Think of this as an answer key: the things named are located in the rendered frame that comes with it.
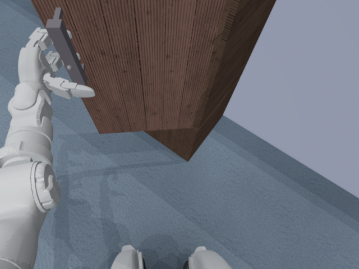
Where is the robot thigh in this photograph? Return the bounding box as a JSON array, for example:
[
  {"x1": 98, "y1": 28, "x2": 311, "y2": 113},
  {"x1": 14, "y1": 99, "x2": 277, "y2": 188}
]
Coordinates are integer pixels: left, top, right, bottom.
[
  {"x1": 188, "y1": 250, "x2": 232, "y2": 269},
  {"x1": 111, "y1": 249, "x2": 144, "y2": 269}
]

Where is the handle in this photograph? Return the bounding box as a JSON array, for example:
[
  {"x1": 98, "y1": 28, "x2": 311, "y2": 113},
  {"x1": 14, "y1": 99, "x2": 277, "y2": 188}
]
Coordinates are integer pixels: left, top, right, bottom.
[{"x1": 45, "y1": 7, "x2": 87, "y2": 86}]

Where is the left robot forearm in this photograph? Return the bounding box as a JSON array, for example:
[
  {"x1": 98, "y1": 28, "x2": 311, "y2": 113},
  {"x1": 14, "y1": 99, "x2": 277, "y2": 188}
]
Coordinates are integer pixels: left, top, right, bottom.
[{"x1": 0, "y1": 82, "x2": 53, "y2": 168}]

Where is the left robot upper arm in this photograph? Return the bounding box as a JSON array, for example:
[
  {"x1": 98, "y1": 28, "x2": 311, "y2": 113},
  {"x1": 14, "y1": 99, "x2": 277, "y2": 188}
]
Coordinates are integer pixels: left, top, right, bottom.
[{"x1": 0, "y1": 161, "x2": 61, "y2": 269}]

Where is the robot left hand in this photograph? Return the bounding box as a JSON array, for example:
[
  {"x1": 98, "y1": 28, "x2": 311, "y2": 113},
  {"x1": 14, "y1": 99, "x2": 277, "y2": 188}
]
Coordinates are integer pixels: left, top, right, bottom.
[{"x1": 18, "y1": 27, "x2": 95, "y2": 99}]

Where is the cupboard door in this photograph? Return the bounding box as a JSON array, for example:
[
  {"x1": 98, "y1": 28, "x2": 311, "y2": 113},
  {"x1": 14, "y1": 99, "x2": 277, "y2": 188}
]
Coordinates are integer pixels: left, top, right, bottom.
[{"x1": 31, "y1": 0, "x2": 226, "y2": 134}]

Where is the right robot thigh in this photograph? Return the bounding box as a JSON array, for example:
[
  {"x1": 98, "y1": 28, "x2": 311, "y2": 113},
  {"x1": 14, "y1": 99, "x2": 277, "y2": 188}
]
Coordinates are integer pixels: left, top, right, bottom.
[{"x1": 188, "y1": 250, "x2": 232, "y2": 269}]

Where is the left robot thigh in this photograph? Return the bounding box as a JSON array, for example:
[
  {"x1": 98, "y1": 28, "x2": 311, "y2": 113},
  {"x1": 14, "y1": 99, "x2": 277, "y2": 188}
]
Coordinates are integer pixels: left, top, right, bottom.
[{"x1": 111, "y1": 249, "x2": 144, "y2": 269}]

